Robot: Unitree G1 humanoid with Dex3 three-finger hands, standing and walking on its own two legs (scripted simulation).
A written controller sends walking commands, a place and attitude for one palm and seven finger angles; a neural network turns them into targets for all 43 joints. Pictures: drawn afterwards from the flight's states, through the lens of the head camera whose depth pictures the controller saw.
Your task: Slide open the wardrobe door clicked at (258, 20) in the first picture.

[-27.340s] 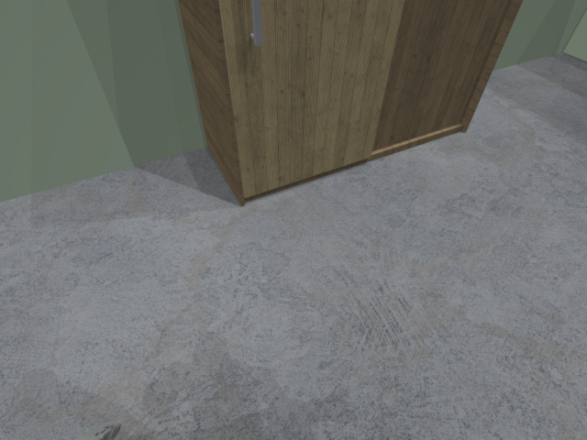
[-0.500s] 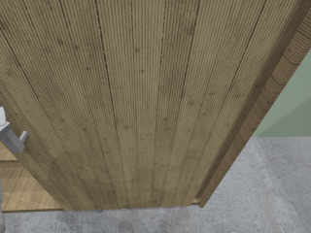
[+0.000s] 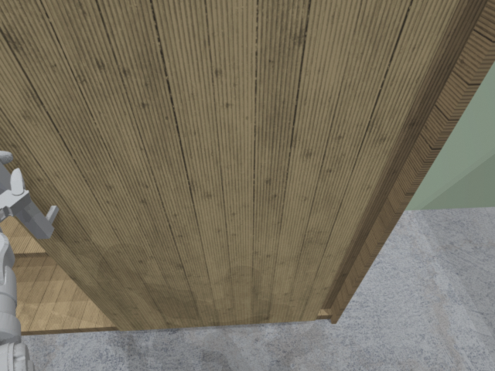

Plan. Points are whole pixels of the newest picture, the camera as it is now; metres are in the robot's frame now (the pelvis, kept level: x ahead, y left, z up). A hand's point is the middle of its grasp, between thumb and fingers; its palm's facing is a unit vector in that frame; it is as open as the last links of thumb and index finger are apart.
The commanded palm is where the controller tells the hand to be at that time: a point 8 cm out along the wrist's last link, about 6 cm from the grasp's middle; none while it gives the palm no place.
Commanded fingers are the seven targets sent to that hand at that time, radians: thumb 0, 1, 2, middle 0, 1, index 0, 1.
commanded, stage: stop walking and hold the door there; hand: left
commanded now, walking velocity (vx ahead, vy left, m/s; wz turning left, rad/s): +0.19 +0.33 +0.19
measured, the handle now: (3, 165) +0.37 +0.42 +0.16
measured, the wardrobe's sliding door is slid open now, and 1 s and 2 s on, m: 0.64 0.64 0.64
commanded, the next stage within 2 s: loosen the grip on the handle in 1.14 s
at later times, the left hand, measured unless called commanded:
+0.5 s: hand (24, 197) +0.33 +0.38 +0.12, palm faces +0.47 -0.86 -0.18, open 5.6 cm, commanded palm +0.29 +0.40 +0.11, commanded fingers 0.00 0.90 0.90 -0.45 -1.40 -0.45 -1.40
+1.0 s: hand (23, 198) +0.33 +0.38 +0.12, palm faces +0.42 -0.90 -0.15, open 5.5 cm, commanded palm +0.29 +0.40 +0.11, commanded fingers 0.00 0.90 0.90 -0.45 -1.40 -0.45 -1.40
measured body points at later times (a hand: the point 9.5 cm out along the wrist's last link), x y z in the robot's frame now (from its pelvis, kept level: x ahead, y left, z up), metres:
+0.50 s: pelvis -0.03 +0.09 -0.01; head +0.03 +0.10 +0.44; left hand +0.30 +0.43 +0.13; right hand +0.14 -0.09 -0.13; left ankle +0.00 +0.21 -0.74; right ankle -0.02 +0.01 -0.72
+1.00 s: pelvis -0.02 +0.12 +0.00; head +0.00 +0.13 +0.45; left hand +0.30 +0.43 +0.13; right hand +0.16 -0.12 -0.09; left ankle -0.01 +0.22 -0.74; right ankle -0.02 +0.03 -0.74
